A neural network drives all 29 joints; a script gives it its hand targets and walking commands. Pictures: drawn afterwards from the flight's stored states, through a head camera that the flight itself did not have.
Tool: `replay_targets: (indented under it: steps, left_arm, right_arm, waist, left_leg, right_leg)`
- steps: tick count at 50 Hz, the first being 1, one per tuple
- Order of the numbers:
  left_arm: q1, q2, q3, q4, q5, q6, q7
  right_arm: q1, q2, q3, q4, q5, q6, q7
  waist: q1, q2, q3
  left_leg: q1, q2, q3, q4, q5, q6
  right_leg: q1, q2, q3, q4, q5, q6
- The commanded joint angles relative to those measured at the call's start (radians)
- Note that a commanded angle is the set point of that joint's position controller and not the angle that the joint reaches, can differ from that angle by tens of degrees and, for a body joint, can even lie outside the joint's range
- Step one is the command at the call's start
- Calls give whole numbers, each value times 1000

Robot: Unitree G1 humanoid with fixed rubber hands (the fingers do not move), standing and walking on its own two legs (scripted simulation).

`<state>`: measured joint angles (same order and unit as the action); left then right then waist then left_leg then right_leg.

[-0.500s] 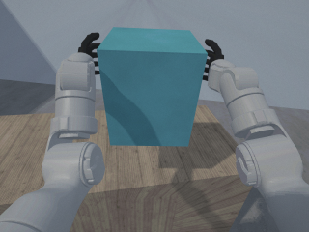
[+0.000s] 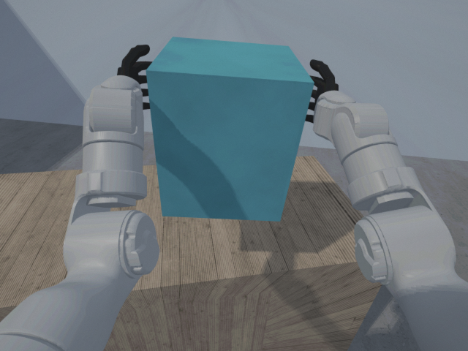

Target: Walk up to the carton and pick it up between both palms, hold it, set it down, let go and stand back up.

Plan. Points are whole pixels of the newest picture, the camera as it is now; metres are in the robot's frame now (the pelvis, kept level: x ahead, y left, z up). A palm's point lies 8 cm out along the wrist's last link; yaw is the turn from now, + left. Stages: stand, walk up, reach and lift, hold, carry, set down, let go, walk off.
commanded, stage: hold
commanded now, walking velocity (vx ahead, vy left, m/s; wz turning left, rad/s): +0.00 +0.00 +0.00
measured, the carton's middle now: (226, 129) +0.41 +0.00 +0.26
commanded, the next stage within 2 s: none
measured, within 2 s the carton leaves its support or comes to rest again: neither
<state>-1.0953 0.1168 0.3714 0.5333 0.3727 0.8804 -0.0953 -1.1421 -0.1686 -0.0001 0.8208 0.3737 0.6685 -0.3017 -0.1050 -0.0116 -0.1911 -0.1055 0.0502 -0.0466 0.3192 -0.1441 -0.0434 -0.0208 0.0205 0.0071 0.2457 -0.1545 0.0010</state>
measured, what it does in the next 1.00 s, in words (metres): stands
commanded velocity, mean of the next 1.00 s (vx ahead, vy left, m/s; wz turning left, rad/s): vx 0.00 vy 0.00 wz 0.00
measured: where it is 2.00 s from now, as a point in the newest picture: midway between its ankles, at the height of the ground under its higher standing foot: outside the picture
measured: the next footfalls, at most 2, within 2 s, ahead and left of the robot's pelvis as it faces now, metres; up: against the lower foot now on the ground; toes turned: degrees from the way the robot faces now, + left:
none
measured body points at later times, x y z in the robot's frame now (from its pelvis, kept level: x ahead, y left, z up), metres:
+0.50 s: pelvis +0.00 +0.00 +0.00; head -0.10 +0.02 +0.44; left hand +0.38 +0.15 +0.34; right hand +0.37 -0.15 +0.33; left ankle +0.02 +0.15 -0.75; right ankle -0.01 -0.12 -0.75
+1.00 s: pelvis +0.01 +0.00 +0.00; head -0.09 +0.03 +0.44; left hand +0.39 +0.16 +0.33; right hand +0.38 -0.14 +0.33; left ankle +0.02 +0.15 -0.75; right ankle -0.01 -0.12 -0.75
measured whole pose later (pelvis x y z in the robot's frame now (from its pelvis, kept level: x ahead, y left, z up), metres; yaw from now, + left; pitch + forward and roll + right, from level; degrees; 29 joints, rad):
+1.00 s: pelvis +0.01 +0.00 +0.00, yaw +1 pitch -4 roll -1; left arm -1.06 0.12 0.34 0.50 0.35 0.88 -0.09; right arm -1.15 -0.17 0.00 0.81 0.38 0.67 -0.31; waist -0.12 -0.03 -0.19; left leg -0.11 0.05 -0.06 0.33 -0.16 -0.05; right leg -0.01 0.02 -0.01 0.23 -0.16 0.00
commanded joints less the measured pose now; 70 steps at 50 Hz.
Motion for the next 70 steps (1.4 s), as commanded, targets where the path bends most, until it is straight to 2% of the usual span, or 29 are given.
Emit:
replay_targets:
  steps: [1, 4, 6, 9, 14, 16, 20, 22, 23, 25, 26, 27, 28, 29, 30, 36, 39, 43, 44, 49, 50, 52, 54, 56, 58, 63, 65, 67, 70]
  left_arm:
    - [-576, -545, -231, -69, -211, -47, -180]
    - [-569, -530, -224, -29, -193, -42, -178]
    - [-595, -563, -262, -102, -218, -50, -178]
    - [-621, -577, -274, -116, -221, -46, -167]
    - [-597, -557, -258, -80, -201, -38, -167]
    - [-593, -577, -261, -88, -210, -39, -170]
    - [-618, -578, -284, -128, -222, -45, -166]
    - [-596, -558, -272, -135, -222, -46, -165]
    - [-576, -561, -270, -121, -214, -43, -167]
    - [-575, -551, -256, -104, -206, -40, -173]
    - [-543, -555, -249, -85, -203, -36, -173]
    - [-571, -511, -181, -73, -169, -38, -155]
    - [-572, -515, -200, -46, -189, -37, -145]
    - [-576, -520, -188, -46, -188, -39, -140]
    - [-581, -512, -188, -46, -197, -43, -141]
    - [-597, -561, -261, -37, -247, -56, -150]
    - [-597, -569, -270, -31, -252, -57, -158]
    - [-611, -580, -279, -66, -254, -59, -157]
    - [-595, -561, -268, -45, -221, -51, -162]
    - [-600, -590, -333, -201, -259, -54, -167]
    - [-585, -571, -302, -191, -236, -46, -162]
    - [-558, -535, -264, -158, -213, -34, -159]
    - [-541, -568, -285, -178, -210, -28, -152]
    - [-559, -571, -281, -205, -208, -25, -145]
    - [-558, -577, -255, -166, -203, -21, -141]
    - [-608, -550, -236, -100, -199, -38, -152]
    - [-619, -562, -242, -77, -213, -46, -157]
    - [-626, -552, -233, -58, -219, -54, -164]
    - [-623, -543, -249, -16, -225, -55, -180]
  right_arm:
    - [-789, 516, 162, -323, 179, -39, 149]
    - [-745, 484, 132, -245, 157, -33, 152]
    - [-759, 515, 152, -286, 175, -43, 161]
    - [-759, 512, 151, -300, 181, -43, 163]
    - [-743, 475, 96, -211, 150, -41, 178]
    - [-746, 502, 123, -248, 159, -51, 181]
    - [-764, 499, 123, -271, 172, -52, 171]
    - [-742, 518, 148, -286, 176, -50, 165]
    - [-733, 502, 144, -277, 183, -45, 162]
    - [-747, 515, 145, -288, 174, -46, 161]
    - [-749, 511, 153, -302, 172, -47, 157]
    - [-830, 578, 217, -287, 195, -50, 167]
    - [-806, 555, 209, -287, 192, -50, 170]
    - [-815, 571, 208, -278, 185, -53, 173]
    - [-810, 567, 198, -279, 180, -59, 173]
    - [-791, 524, 138, -270, 146, -64, 153]
    - [-776, 510, 119, -250, 134, -55, 144]
    - [-770, 504, 125, -247, 155, -49, 142]
    - [-727, 477, 81, -201, 140, -36, 139]
    - [-740, 498, 155, -336, 200, -43, 141]
    - [-720, 480, 158, -304, 209, -30, 144]
    - [-706, 491, 165, -265, 208, -20, 155]
    - [-729, 499, 194, -327, 227, -35, 162]
    - [-746, 524, 209, -324, 237, -35, 170]
    - [-756, 527, 209, -312, 229, -34, 175]
    - [-737, 537, 125, -220, 149, -39, 188]
    - [-758, 542, 127, -232, 145, -49, 185]
    - [-790, 554, 127, -261, 144, -55, 173]
    - [-803, 527, 119, -267, 139, -56, 158]
  waist:
    - [11, 13, -229]
    - [5, 40, -161]
    - [5, 46, -224]
    - [-1, 64, -236]
    - [-7, 87, -141]
    - [1, 81, -176]
    - [-20, 88, -222]
    - [-10, 50, -238]
    - [-4, 70, -215]
    - [-7, 46, -214]
    - [7, 39, -194]
    - [112, 2, -189]
    - [73, 2, -162]
    - [91, -14, -154]
    - [83, -18, -163]
    - [-1, 8, -184]
    - [-18, 35, -177]
    - [-12, 86, -208]
    - [-44, 103, -171]
    - [-47, 127, -305]
    - [-37, 132, -250]
    - [-3, 81, -194]
    - [23, 97, -223]
    - [36, 60, -228]
    - [49, 32, -184]
    - [19, -17, -153]
    - [16, 0, -156]
    - [10, -25, -188]
    - [-7, 14, -207]
  left_leg:
    - [84, -95, 52, -8, 213, 13]
    - [92, -81, 50, -28, 132, 6]
    - [79, -76, 49, -22, 175, 7]
    - [85, -75, 46, -14, 187, -5]
    - [31, -66, 42, -45, 121, -8]
    - [26, -71, 48, -43, 137, -8]
    - [78, -81, 44, -15, 185, -14]
    - [102, -88, 50, 5, 241, -5]
    - [96, -90, 52, -4, 238, -10]
    - [89, -89, 51, -17, 186, 1]
    - [72, -96, 56, -14, 209, 3]
    - [100, -95, 57, 8, 206, 18]
    - [99, -95, 72, 4, 177, 20]
    - [90, -93, 70, -1, 166, 26]
    - [86, -88, 71, -5, 161, 31]
    - [103, -89, 70, 5, 134, 12]
    - [80, -88, 63, -1, 107, 4]
    - [75, -86, 49, 10, 162, -18]
    - [61, -84, 38, -15, 131, -15]
    - [135, -87, 32, 28, 322, -39]
    - [131, -88, 29, 20, 305, -34]
    - [111, -85, 33, -1, 265, -22]
    - [103, -80, 40, -5, 289, -29]
    - [103, -77, 42, -6, 276, -20]
    - [95, -78, 47, -11, 249, -5]
    - [63, -76, 50, -52, 81, 24]
    - [47, -82, 55, -49, 88, 23]
    - [61, -89, 58, -29, 117, 21]
    - [76, -97, 58, -18, 102, 14]
  right_leg:
    - [48, 47, 17, -26, 206, 26]
    - [-4, 52, 6, -46, 99, 14]
    - [25, 62, 11, -26, 134, 10]
    - [39, 68, 1, -16, 147, 5]
    - [29, 68, 2, -29, 79, -3]
    - [57, 65, 7, -25, 114, -3]
    - [38, 62, 7, -20, 141, 4]
    - [43, 56, 6, -20, 206, 18]
    - [50, 58, 6, -24, 200, 13]
    - [50, 54, 7, -23, 171, 20]
    - [49, 52, 8, -30, 201, 23]
    - [24, 78, -24, -20, 121, 33]
    - [-17, 76, -11, -40, 98, 30]
    - [-18, 77, -18, -38, 83, 32]
    - [-9, 77, -17, -37, 76, 30]
    - [-43, 57, 4, -53, 99, 33]
    - [-32, 48, 9, -51, 92, 25]
    - [3, 51, 3, -31, 120, 17]
    - [10, 49, 5, -42, 101, 12]
    - [93, 60, -3, 1, 295, 8]
    - [85, 59, -5, -5, 272, 7]
    - [62, 58, -6, -17, 237, 15]
    - [75, 71, -6, -10, 240, 11]
    - [89, 82, -11, -1, 210, 11]
    - [43, 77, -9, -10, 191, 17]
    - [4, 63, 6, -43, 48, 20]
    - [-4, 54, 14, -40, 75, 21]
    - [9, 49, 12, -37, 121, 23]
    - [-7, 40, 22, -39, 108, 24]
